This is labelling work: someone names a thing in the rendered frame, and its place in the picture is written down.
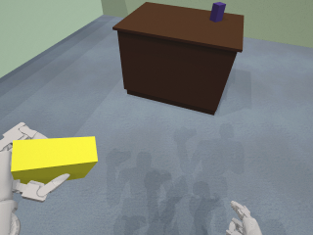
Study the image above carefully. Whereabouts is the sponge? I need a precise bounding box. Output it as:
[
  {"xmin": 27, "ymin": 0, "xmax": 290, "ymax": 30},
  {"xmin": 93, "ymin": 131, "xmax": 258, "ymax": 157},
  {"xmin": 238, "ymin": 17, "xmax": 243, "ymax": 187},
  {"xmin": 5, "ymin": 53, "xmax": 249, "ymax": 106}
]
[{"xmin": 11, "ymin": 136, "xmax": 98, "ymax": 185}]

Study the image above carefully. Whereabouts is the robot right hand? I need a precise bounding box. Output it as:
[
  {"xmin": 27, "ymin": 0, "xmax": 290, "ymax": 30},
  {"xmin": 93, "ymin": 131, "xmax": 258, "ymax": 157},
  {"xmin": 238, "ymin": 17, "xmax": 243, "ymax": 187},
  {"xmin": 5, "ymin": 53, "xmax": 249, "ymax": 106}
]
[{"xmin": 226, "ymin": 201, "xmax": 262, "ymax": 235}]

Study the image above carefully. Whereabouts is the left robot forearm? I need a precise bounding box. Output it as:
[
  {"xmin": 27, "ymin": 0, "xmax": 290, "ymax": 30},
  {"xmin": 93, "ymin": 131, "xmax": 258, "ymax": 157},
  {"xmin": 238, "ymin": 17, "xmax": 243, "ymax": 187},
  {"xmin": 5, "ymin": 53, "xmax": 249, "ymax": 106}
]
[{"xmin": 0, "ymin": 200, "xmax": 22, "ymax": 235}]

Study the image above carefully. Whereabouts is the table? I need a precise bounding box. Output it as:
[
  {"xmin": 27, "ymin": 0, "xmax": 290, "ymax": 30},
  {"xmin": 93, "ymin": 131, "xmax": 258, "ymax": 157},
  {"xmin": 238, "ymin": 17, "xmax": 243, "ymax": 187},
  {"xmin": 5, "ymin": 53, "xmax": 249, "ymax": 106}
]
[{"xmin": 112, "ymin": 2, "xmax": 245, "ymax": 116}]

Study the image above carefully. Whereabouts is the robot left hand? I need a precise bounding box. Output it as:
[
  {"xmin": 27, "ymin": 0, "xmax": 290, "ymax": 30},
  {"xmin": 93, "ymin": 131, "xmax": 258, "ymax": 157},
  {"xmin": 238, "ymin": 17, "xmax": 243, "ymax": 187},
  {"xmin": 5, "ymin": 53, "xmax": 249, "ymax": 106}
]
[{"xmin": 0, "ymin": 122, "xmax": 70, "ymax": 203}]

